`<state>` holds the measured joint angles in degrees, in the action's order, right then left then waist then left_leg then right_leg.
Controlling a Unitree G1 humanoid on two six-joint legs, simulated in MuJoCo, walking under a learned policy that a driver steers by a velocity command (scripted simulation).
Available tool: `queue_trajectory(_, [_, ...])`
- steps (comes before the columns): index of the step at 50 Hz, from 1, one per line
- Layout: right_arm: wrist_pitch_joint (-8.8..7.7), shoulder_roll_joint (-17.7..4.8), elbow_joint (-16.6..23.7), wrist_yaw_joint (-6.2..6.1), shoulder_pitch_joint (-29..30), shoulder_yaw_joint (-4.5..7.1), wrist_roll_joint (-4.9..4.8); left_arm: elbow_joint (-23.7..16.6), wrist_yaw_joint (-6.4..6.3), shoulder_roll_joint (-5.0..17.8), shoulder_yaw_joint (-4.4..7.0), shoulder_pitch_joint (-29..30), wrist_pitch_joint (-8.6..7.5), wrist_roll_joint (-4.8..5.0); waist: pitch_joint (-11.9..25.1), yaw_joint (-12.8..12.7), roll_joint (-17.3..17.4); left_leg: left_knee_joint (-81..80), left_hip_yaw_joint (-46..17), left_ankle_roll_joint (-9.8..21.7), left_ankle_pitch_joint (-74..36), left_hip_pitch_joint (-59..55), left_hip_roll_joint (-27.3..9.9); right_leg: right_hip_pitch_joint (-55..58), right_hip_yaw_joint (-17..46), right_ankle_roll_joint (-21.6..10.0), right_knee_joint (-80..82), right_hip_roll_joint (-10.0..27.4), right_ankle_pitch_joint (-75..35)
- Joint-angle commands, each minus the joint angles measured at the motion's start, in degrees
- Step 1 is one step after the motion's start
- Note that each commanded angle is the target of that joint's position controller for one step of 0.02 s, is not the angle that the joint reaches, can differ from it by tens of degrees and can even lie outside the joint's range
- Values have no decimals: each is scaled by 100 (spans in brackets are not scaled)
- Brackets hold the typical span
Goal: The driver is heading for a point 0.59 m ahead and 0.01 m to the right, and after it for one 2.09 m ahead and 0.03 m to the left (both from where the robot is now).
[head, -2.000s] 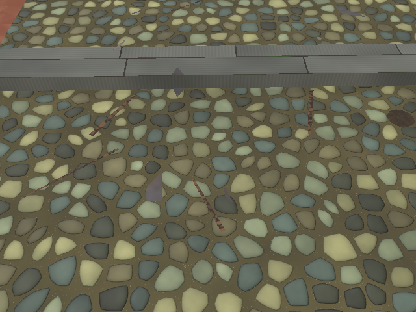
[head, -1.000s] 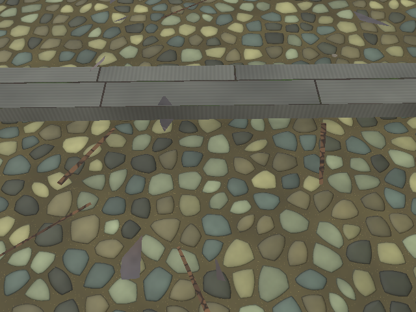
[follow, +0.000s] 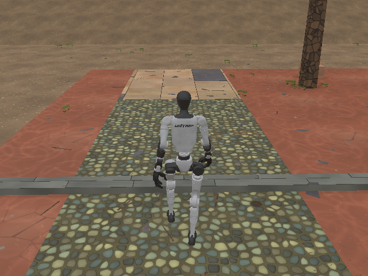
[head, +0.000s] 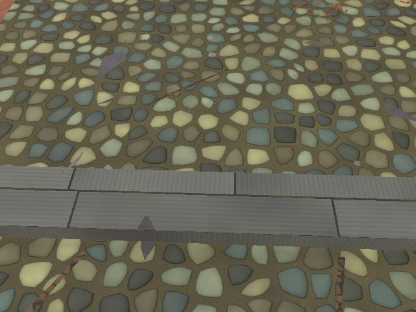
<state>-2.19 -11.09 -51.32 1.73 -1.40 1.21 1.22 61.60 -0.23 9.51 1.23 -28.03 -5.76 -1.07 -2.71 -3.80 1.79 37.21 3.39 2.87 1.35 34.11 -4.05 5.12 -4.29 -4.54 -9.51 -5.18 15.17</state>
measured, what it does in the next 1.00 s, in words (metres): walks ahead: left foot, then right foot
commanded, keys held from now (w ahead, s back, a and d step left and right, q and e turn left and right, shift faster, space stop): w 0.64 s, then no key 0.36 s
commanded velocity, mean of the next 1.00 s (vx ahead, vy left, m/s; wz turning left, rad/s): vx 0.41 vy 0.00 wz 0.00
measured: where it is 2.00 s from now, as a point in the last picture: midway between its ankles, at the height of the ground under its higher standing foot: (224, 306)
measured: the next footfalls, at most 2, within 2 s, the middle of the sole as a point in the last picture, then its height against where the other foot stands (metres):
left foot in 0.10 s outside the picture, level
right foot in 0.66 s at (253, 301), level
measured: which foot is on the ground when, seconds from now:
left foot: up 0.00-0.08, down 0.10-0.66, up 0.68-1.00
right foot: down 0.00-0.10, up 0.12-0.64, down 0.66-1.00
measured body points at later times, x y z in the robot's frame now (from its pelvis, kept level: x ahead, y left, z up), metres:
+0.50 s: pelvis +0.26 +0.04 +0.01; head +0.28 +0.05 +0.45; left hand +0.41 +0.27 -0.13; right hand +0.19 -0.19 -0.14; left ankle +0.19 +0.10 -0.74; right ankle +0.42 -0.11 -0.69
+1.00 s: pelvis +0.46 +0.00 +0.00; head +0.49 -0.02 +0.45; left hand +0.43 +0.21 -0.15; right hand +0.52 -0.23 -0.16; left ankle +0.51 +0.13 -0.69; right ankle +0.47 -0.07 -0.74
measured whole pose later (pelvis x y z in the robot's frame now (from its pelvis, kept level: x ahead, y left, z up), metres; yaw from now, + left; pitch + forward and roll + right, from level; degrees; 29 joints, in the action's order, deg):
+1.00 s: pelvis +0.46 +0.00 +0.00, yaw +0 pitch -1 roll +0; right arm -0.2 -9.3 -58.9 -1.4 -11.9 2.0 1.3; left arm 62.3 -1.2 7.6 -0.2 -21.2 -4.7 -1.8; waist -3.8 -0.6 1.7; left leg 48.9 0.7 0.7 16.2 27.0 -1.7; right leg -9.5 -6.1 -5.3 -20.6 -2.9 10.4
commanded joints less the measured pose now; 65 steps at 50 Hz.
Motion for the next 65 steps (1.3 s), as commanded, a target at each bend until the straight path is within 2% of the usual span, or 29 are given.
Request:
queue_trajectory(1, [-128, -408, 490, -15, 575, 79, -12, -23, -80, 848, 157, -377, -12, -49, -415, 120, -556, -374, 74, 178, 353, 199, 133, 214, 741, -673, -146, 1833, -3298])
queue_trajectory(3, [-187, -489, 361, -52, 88, 140, -6, -18, -97, 918, 177, -187, -2, -57, -178, 385, -608, -653, 205, 367, 794, -657, 407, 217, 588, -544, -809, 1817, -4613])
queue_trajectory(5, [-285, -743, -204, -154, -1593, 295, 72, -47, -74, 928, 170, -21, 26, -18, 703, 1054, -414, -1099, 165, 660, 631, -2810, 521, -450, 302, -357, -2725, 1481, -4733])
queue_trajectory(6, [-323, -1256, -370, -226, -2561, 438, 234, -270, -32, 643, 80, -77, 9, 115, 1461, 1280, 241, -1183, -1480, 1085, 1212, -4520, -861, -2013, 37, -185, -4560, 1083, -2735])
queue_trajectory(7, [-268, -1572, -406, -174, -2700, 527, 200, -257, 4, 373, 65, -617, 22, 223, 1976, 1028, 1186, -1903, -4036, 1807, 1304, -5423, -2130, -3686, 74, -48, -6366, 54, 1584])
queue_trajectory(8, [-216, -1273, -367, -132, -2185, 474, -16, -284, -10, 842, 201, -57, 52, 66, 1339, 885, 303, -2143, -3779, 1587, 1736, -4811, -1777, -4155, 741, -153, -6640, 431, 1185])
queue_trajectory(9, [-233, -944, -269, -113, -1586, 381, -74, -447, 23, 773, 199, 402, 24, 43, 584, 676, 143, -2339, -2916, 1392, 1530, -3907, -1593, -4205, 709, -156, -6397, 682, 580])
queue_trajectory(10, [-278, -660, -248, -93, -1305, 305, -59, -468, 40, 661, 188, 607, 21, 23, 257, 511, -48, -2555, -2365, 1197, 972, -3259, -1322, -3955, 683, -134, -6057, 865, 233])
queue_trajectory(12, [-341, -336, -401, -132, -1328, 196, -70, -414, 92, 467, 174, 486, 155, -108, 111, 227, 79, -2760, -1607, 932, 259, -2594, -921, -3429, 629, -6, -5647, 1020, 47])
queue_trajectory(18, [-434, -598, -717, -172, -2113, 195, -85, -774, 185, 482, 189, 1486, 344, -109, -166, 273, 121, -3094, -960, 900, -402, -2636, -676, -4104, 332, 270, -4731, 1164, -772])
queue_trajectory(27, [-403, -591, -984, -243, -2952, 146, -5, -1302, 169, 449, 93, 3110, 271, -13, -356, 714, 220, -2821, -620, 838, -1517, -3751, -734, -4167, 11, 214, -2684, 870, -1328])
queue_trajectory(31, [-378, -670, -1015, -310, -2765, 177, 56, -1186, 74, 518, 150, 2536, 178, -28, -137, 345, 249, -1783, -443, 750, -3456, -3896, -838, -3103, -163, -134, -2321, 477, -470])
queue_trajectory(33, [-368, -708, -983, -297, -2569, 179, -36, -616, -25, 731, 287, 889, 50, -127, 589, -314, 54, 155, -199, 514, -3547, -3290, -469, -1129, -114, -387, -1593, 381, -1121])
queue_trajectory(34, [-390, -462, -791, -299, -2603, 101, -124, -424, -89, 1263, 417, -80, -16, -275, 1313, -529, -536, 1918, 34, 319, -1174, -2067, -84, 349, 1301, -680, -1668, 1794, -2195])
queue_trajectory(35, [-336, 8, -896, -300, -3541, 59, -321, -423, -41, 1675, 514, -42, 45, -201, 1858, -55, -1586, 3790, 65, 112, 3239, -572, 935, 1175, 3541, -1679, -1258, 3271, -3967])
queue_trajectory(36, [-262, -444, -947, -337, -3143, 185, -120, -506, 7, 1368, 479, 408, 97, 61, 1454, 45, -504, 4004, -661, 135, 2797, -491, 584, 434, 3152, -1585, -1151, 2910, -4005])
queue_trajectory(37, [-263, -333, -806, -319, -2623, 187, -42, -584, 14, 943, 343, 1007, 79, 82, 705, 216, -448, 3854, -643, 98, 2423, -334, 430, -334, 2327, -1416, -1040, 2664, -4179])
queue_trajectory(38, [-252, -261, -782, -309, -2442, 193, 9, -582, 22, 596, 246, 1230, 60, 66, 351, 344, -289, 3540, -603, 63, 2174, -428, 266, -851, 1782, -1175, -829, 2356, -4315])
queue_trajectory(40, [-81, -161, -828, -236, -2524, 213, 94, -445, -43, 268, 117, 1125, 58, 42, 354, 528, -482, 3534, -450, -59, 2032, -728, 226, -1305, 1145, -918, -690, 1984, -4545])
queue_trajectory(44, [134, 18, -859, -203, -2429, 196, 61, -294, -69, 492, 50, 943, -33, -33, 441, 745, -507, 2783, -322, -197, 1614, -1135, 313, -1796, 515, -831, -678, 1755, -5282])
queue_trajectory(47, [231, 133, -891, -274, -2188, 105, 31, -230, -100, 380, -57, 860, 4, -74, 438, 736, -826, 1575, -121, -252, 1398, -1533, 309, -1877, 187, -638, -799, 1509, -5143])
queue_trajectory(52, [252, 100, -1008, -448, -1951, 11, -42, -135, -150, 427, -109, 565, 136, -71, 372, 534, -840, 218, -51, -156, 1420, -2161, 317, -1853, 630, -698, -1089, 1767, -4060])
queue_trajectory(54, [183, 212, -1128, -472, -2074, -60, -36, -145, -171, 398, -109, 656, 226, 17, 125, 643, -570, -1247, -69, -120, 525, -2717, 250, -2066, 756, -450, -1247, 1668, -2834])
queue_trajectory(55, [127, 85, -1160, -474, -2121, -53, 9, -128, -174, 339, -93, 459, 264, 22, 45, 508, -299, -1589, -468, -120, -102, -2966, -78, -2159, 780, -223, -1387, 1460, -1818])
queue_trajectory(56, [65, -169, -1160, -476, -2207, -34, 59, -92, -167, 199, -69, -27, 311, 17, 64, 148, 219, -1438, -1052, 16, -1665, -3236, -700, -2369, 605, -61, -1605, 1119, -449])
queue_trajectory(57, [84, -44, -1121, -455, -1855, -102, -41, 126, -181, -253, -164, -549, 423, 112, 62, -69, 643, -1429, -1101, 380, -1488, -2646, -927, -1938, 431, 14, -1204, 898, 394])
queue_trajectory(58, [93, 144, -1057, -411, -1610, -131, -59, 187, -210, -125, -158, -331, 486, 57, -302, 46, 479, -1615, -1098, 274, -501, -2071, -714, -1648, 481, 98, -1008, 886, 144])
queue_trajectory(60, [87, 136, -1112, -415, -1756, -142, -46, 123, -206, 121, -82, 90, 523, 7, -359, 212, 283, -1734, -861, 67, 107, -1963, -354, -1393, 563, 110, -1030, 977, -445])
queue_trajectory(65, [87, 139, -1253, -463, -2081, -145, -78, 227, -217, -32, -135, 159, 517, 21, -278, 288, -28, -1791, -802, 49, 194, -2317, -298, -1418, 613, 163, -870, 1078, -504])
Over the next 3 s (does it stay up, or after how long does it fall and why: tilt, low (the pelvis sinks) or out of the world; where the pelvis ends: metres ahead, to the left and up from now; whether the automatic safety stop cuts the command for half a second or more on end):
stays up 0.41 -0.02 0.01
